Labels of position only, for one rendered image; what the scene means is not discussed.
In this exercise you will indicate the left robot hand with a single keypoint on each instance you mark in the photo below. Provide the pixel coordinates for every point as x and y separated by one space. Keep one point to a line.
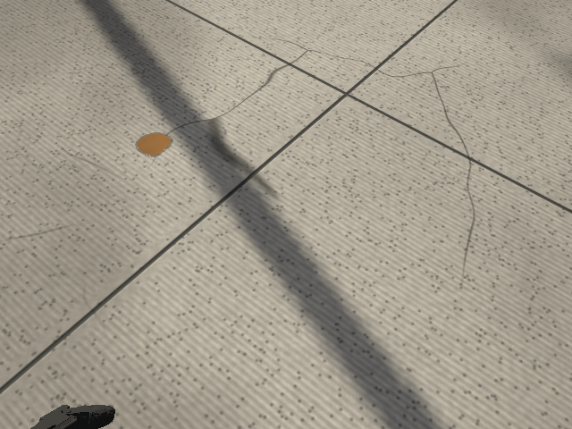
83 417

